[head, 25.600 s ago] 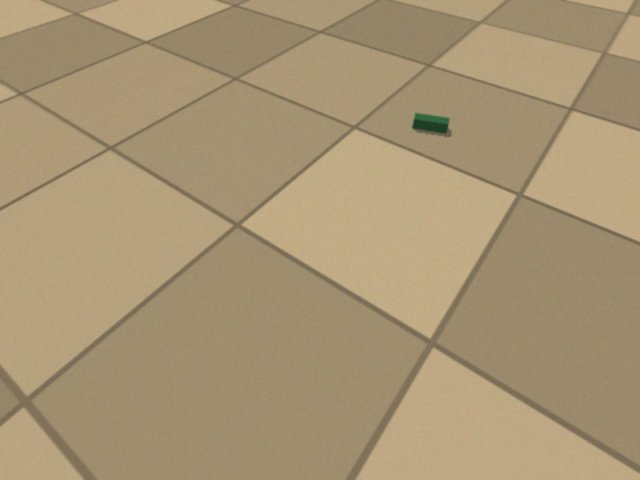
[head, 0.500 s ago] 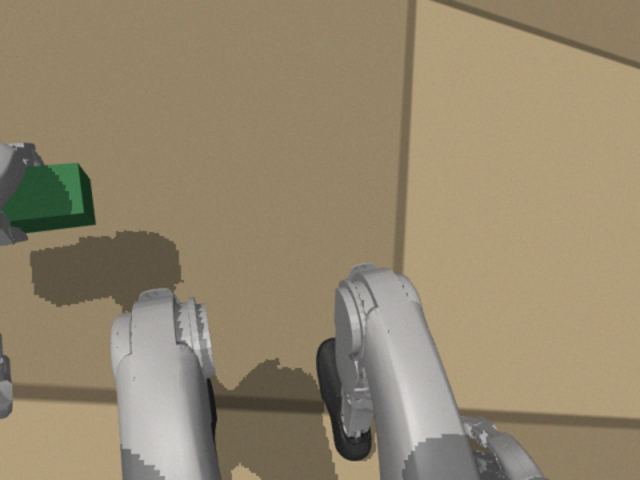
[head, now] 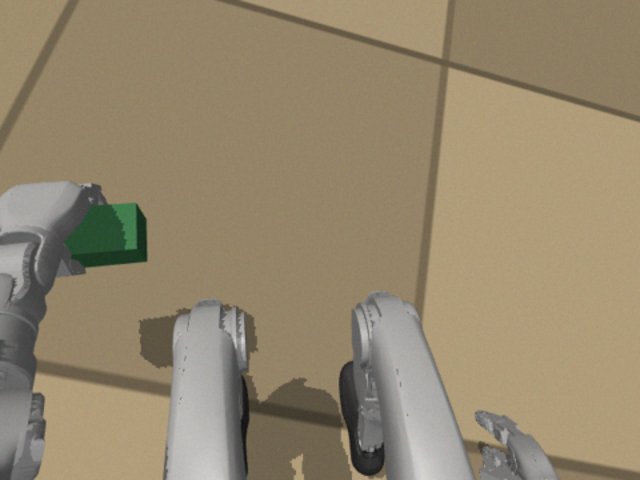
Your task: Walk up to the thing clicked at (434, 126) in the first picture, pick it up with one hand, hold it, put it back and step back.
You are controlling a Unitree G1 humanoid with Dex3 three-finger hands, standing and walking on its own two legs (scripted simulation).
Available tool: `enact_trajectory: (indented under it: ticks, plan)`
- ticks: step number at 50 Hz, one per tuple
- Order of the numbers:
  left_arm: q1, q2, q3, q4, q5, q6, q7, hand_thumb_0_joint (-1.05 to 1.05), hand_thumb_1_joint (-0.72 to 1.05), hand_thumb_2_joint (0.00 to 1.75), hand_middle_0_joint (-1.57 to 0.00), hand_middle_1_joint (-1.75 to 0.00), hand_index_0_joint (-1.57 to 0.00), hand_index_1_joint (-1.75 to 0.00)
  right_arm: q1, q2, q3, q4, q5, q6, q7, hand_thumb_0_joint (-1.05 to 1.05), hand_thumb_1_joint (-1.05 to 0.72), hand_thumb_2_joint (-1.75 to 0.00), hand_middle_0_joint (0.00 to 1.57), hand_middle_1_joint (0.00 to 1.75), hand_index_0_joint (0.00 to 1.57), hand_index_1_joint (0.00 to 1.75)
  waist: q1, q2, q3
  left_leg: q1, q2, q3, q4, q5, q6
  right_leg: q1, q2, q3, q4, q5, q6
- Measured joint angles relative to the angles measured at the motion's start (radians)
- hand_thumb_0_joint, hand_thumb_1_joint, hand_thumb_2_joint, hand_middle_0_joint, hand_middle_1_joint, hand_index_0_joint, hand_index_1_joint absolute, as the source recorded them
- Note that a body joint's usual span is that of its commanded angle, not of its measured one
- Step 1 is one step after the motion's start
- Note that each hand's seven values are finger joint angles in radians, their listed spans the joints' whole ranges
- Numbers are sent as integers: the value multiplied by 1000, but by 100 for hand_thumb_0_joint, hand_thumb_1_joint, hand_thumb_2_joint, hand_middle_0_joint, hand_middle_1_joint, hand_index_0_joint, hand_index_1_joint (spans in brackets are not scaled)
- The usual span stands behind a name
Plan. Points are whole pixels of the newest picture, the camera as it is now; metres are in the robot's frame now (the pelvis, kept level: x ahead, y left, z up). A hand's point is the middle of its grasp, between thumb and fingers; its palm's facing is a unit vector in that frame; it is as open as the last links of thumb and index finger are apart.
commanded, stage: lift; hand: left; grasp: from above
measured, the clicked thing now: (66, 239) +0.41 +0.34 -0.15
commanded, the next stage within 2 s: hold in 1.16 s
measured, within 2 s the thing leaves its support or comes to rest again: neither
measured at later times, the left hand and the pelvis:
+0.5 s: hand out of the picture +0.35 +0.28 +0.09, palm faces -0.45 -0.12 -0.89, open 9.7 cm; pelvis +0.02 +0.00 +0.17, yaw +4 degrees
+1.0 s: hand out of the picture +0.36 +0.25 +0.21, palm faces -0.45 -0.12 -0.88, open 9.7 cm; pelvis +0.06 +0.00 +0.30, yaw +5 degrees
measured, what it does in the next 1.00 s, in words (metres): rises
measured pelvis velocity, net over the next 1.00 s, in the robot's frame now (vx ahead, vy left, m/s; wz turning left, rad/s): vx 0.06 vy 0.00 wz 0.08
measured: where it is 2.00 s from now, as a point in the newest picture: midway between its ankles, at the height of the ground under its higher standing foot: (298, 444)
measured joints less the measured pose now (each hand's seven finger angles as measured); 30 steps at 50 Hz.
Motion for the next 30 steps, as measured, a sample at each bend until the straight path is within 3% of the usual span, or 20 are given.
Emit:
enact_trajectory:
  ticks: [10,17,23,30]
  plan:
    - [132,-61,-47,-182,-65,55,-42,-2,-3,62,-68,-66,-72,-58,-15,12,-10,-15,32,6,-48,0,-90,-90,20,30,21,30,30,7,-20,195,5,19,-180,14,-2,183,-5,13,-171,18,-2]
    - [224,-112,-79,-277,-89,95,-41,-2,-2,62,-68,-66,-72,-58,-18,22,-15,-8,48,10,-86,0,-90,-90,20,30,21,30,42,14,-22,389,12,34,-344,32,-6,364,-5,22,-327,41,-8]
    - [284,-155,-112,-304,-98,124,-44,-2,-2,62,-68,-66,-72,-58,-5,32,-15,7,62,5,-117,0,-90,-90,20,30,21,30,47,18,-19,592,18,49,-512,59,-8,559,-4,32,-489,72,-13]
    - [303,-196,-147,-239,-89,134,-29,-2,-2,62,-67,-66,-72,-59,30,34,-15,31,73,-22,-143,0,-90,-90,20,30,21,30,51,18,-13,824,22,66,-710,100,-11,782,-4,44,-682,116,-18]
